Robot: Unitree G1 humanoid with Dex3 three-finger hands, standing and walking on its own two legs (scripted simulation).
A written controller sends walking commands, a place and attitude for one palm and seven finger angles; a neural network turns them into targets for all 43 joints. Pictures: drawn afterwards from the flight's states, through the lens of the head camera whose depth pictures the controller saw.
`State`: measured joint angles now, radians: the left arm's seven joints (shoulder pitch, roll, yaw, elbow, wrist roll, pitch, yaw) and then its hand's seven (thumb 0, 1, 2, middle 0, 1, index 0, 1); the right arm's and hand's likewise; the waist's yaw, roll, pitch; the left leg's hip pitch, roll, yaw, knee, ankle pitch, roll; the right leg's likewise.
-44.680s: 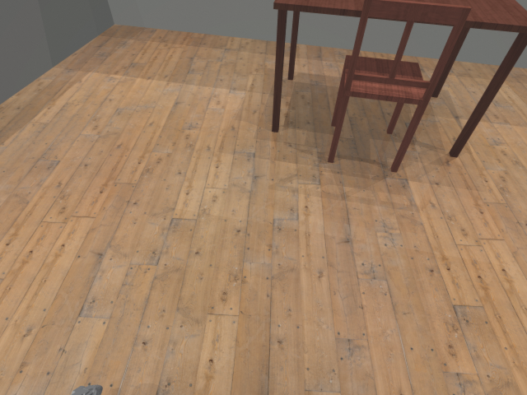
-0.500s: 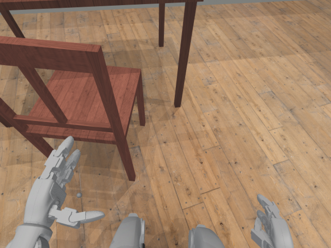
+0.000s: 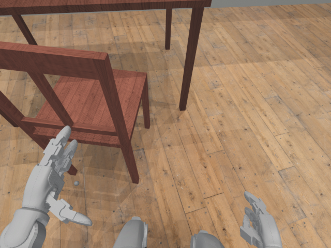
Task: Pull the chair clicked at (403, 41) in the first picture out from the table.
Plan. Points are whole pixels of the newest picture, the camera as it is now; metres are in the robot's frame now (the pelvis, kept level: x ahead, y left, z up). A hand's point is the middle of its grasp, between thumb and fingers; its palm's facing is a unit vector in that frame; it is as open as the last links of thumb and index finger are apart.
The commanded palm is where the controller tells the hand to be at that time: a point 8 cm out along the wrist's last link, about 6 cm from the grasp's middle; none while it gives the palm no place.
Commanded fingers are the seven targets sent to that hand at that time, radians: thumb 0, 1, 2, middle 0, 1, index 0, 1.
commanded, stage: raise the hand toward the chair's back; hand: left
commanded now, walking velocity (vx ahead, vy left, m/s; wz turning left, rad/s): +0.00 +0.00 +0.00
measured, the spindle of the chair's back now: (54, 101) +0.49 +0.37 +0.00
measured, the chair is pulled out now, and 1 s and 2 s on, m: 0.22 0.22 0.22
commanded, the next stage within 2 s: aim the fingers beside a spindle in 0.52 s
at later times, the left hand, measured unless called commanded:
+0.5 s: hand (86, 181) +0.24 +0.19 +0.05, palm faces -0.03 -1.00 -0.05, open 16.9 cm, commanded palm +0.22 +0.24 +0.06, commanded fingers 0.00 -0.50 0.30 -0.06 -0.08 -0.06 -0.08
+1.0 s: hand (96, 173) +0.27 +0.18 +0.04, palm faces -0.06 -1.00 -0.04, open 16.9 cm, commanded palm +0.25 +0.23 +0.05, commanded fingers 0.00 -0.50 0.30 -0.06 -0.08 -0.06 -0.08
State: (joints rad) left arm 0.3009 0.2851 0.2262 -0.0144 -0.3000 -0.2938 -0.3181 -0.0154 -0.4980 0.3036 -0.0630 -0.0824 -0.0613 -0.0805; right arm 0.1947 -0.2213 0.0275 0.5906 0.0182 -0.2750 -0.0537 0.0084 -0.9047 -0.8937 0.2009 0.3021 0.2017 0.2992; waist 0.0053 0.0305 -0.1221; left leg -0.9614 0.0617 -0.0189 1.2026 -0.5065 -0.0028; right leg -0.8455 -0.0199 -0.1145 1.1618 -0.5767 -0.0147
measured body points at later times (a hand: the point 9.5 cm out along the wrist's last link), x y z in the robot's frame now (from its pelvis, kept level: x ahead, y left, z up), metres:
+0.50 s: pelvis +0.00 -0.02 +0.00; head +0.07 -0.02 +0.45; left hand +0.24 +0.24 +0.06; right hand +0.18 -0.25 -0.08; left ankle +0.04 +0.12 -0.64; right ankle +0.00 -0.12 -0.64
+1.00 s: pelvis -0.01 -0.01 -0.01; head +0.07 -0.01 +0.44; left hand +0.26 +0.23 +0.05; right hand +0.17 -0.25 -0.09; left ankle +0.04 +0.12 -0.64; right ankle +0.00 -0.12 -0.64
